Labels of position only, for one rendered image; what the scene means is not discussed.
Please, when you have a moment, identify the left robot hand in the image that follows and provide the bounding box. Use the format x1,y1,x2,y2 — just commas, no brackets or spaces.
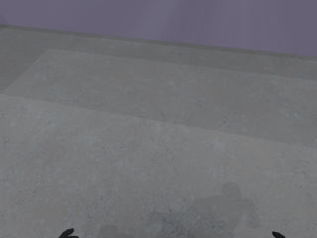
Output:
58,228,79,238

